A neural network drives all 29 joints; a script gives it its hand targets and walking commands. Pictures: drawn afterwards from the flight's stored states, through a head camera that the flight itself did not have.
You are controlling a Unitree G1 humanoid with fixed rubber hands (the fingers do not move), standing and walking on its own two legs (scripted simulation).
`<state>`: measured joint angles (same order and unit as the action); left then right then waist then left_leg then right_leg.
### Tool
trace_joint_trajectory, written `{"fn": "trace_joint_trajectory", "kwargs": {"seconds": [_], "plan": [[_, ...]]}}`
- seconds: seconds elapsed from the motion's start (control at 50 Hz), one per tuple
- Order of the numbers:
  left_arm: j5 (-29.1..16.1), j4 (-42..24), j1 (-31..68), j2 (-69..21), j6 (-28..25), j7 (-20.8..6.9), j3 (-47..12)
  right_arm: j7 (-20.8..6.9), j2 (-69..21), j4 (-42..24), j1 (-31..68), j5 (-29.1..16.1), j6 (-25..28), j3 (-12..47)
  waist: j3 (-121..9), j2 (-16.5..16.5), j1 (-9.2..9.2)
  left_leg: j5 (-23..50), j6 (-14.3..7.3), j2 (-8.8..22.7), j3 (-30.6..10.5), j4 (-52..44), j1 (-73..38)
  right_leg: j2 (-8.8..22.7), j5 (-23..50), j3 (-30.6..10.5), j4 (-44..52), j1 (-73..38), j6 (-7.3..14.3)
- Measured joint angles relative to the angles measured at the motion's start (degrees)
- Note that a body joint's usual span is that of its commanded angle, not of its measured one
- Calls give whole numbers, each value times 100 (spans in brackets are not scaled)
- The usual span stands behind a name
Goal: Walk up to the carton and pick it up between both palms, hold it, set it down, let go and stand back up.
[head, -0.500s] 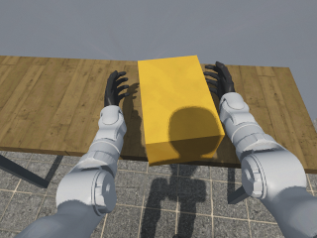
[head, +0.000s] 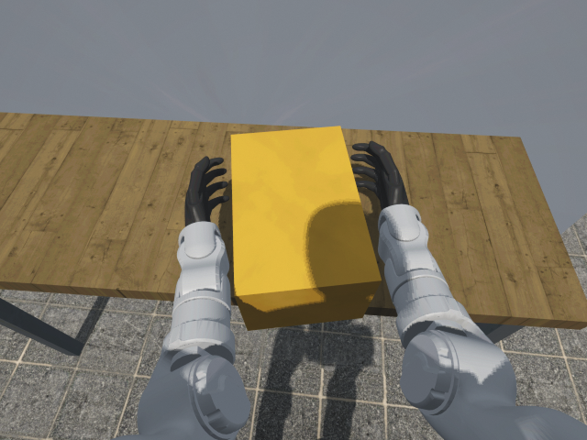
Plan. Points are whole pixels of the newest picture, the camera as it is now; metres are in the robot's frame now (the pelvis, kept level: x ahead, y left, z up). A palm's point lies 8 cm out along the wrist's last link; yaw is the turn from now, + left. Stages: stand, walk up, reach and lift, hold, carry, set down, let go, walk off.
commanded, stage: reach and lift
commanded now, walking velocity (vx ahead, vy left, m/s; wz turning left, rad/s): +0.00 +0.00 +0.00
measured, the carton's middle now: (295, 224) +0.40 +0.03 +0.00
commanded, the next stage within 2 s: none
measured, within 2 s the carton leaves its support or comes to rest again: leaves its support in 1.82 s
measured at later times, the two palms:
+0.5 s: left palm (193, 223) +0.37 +0.17 +0.05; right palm (386, 209) +0.39 -0.10 +0.06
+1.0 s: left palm (193, 224) +0.37 +0.17 +0.05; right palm (386, 209) +0.40 -0.10 +0.06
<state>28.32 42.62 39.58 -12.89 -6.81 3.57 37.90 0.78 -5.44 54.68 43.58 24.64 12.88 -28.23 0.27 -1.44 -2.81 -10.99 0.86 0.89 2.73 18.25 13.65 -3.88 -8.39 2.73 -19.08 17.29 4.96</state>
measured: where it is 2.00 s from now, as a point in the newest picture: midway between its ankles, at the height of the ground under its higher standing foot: outside the picture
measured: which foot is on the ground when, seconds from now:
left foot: down 0.00-1.00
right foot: down 0.00-1.00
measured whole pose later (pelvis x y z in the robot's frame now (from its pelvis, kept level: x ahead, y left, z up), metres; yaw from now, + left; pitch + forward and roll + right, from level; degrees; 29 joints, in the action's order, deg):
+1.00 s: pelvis -0.01 +0.01 +0.00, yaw +1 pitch +7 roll +0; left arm 28.0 37.1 36.7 -13.5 0.1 4.5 31.9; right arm -1.6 -6.5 53.9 41.5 24.5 14.0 -32.0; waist -0.4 -2.2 -2.4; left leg -10.1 -0.1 0.6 3.1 18.3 14.8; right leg -3.1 -6.8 4.0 -17.1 17.2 4.5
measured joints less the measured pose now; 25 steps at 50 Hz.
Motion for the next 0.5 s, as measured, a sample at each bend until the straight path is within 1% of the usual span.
{"fn": "trace_joint_trajectory", "kwargs": {"seconds": [0.08,0.14,0.18,0.3,0.42,0.5], "plan": [[50,-213,-44,-41,129,-5,-111,-6,-26,-12,-31,58,92,-86,-8,-92,73,43,-35,-14,8,-15,59,18,78,6,86,22,-17],[127,-322,-93,-63,238,7,-195,-52,-42,-31,-80,35,88,-151,-27,-137,96,47,-69,-25,38,-1,86,30,117,-15,121,33,-39],[145,-402,-135,-101,344,17,-261,-106,-37,-42,-123,19,92,-194,-48,-154,93,43,-94,-34,60,10,97,40,136,-30,141,32,-58],[159,-585,-303,-189,589,158,-501,-322,3,-7,-213,-23,99,-306,-133,-160,49,-4,-156,-43,103,93,146,57,166,-53,183,29,-112],[109,-659,-395,-193,730,264,-703,-433,21,50,-253,-70,135,-418,-170,-150,25,-67,-176,-22,117,194,172,45,174,-45,210,-3,-129],[82,-683,-412,-168,779,283,-792,-470,15,59,-259,-108,152,-465,-160,-150,23,-89,-166,-7,104,231,177,36,167,-17,213,-22,-119]]}}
